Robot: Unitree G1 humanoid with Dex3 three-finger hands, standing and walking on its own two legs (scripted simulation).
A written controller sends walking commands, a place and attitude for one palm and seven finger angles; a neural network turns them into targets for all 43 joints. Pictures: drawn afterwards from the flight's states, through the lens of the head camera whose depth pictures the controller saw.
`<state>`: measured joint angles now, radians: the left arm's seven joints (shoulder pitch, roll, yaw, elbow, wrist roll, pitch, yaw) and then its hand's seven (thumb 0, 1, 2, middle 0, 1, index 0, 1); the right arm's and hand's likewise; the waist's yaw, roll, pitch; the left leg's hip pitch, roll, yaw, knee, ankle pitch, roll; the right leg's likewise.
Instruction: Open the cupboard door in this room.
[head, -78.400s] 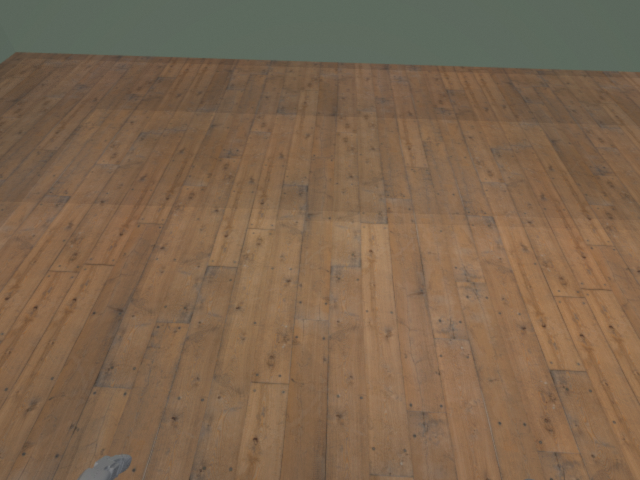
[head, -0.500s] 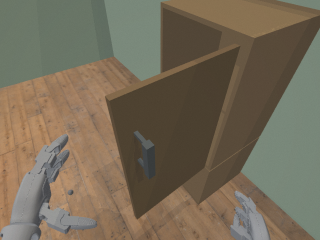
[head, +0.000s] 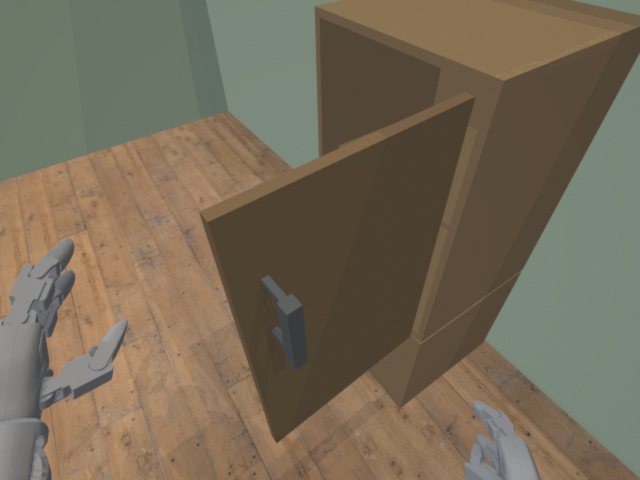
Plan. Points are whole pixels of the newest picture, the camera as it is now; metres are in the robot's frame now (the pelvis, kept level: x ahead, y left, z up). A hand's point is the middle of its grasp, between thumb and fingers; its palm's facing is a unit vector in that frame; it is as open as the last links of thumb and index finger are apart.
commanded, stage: draw the hand back to the body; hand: left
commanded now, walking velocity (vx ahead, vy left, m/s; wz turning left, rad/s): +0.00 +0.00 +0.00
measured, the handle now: (284, 323) +0.27 +0.09 +0.08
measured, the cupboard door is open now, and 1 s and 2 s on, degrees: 93 93 93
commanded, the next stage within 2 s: step back with the hand held close in 0.46 s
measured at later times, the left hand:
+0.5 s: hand (83, 350) +0.18 +0.26 +0.15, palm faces +0.45 -0.81 -0.38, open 7.5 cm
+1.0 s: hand (54, 376) +0.16 +0.27 +0.15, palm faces +0.32 -0.79 -0.53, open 7.4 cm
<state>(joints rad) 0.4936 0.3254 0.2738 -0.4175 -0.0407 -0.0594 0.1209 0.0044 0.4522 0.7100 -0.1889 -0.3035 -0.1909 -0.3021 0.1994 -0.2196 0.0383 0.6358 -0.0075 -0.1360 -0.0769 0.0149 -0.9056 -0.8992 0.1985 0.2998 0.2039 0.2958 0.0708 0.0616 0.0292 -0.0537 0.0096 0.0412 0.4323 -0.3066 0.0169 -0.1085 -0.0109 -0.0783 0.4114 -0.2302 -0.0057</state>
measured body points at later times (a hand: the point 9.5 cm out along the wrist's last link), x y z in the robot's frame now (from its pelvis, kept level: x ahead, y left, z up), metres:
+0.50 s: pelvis -0.01 -0.01 +0.00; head -0.02 -0.02 +0.45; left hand +0.15 +0.30 +0.17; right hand +0.18 -0.22 -0.08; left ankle -0.04 +0.10 -0.74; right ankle +0.00 -0.12 -0.74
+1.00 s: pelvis -0.05 +0.02 -0.01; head -0.02 +0.02 +0.44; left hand +0.13 +0.31 +0.18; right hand +0.12 -0.23 -0.08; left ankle -0.04 +0.10 -0.74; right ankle +0.00 -0.12 -0.74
